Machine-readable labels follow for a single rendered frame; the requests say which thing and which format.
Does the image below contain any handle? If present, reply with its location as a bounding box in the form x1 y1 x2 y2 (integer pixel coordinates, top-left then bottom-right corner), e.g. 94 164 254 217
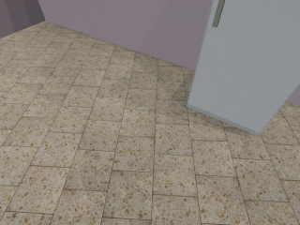
212 0 225 28

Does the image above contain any fridge door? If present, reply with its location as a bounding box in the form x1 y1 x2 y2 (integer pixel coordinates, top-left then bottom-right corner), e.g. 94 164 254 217
188 0 300 132

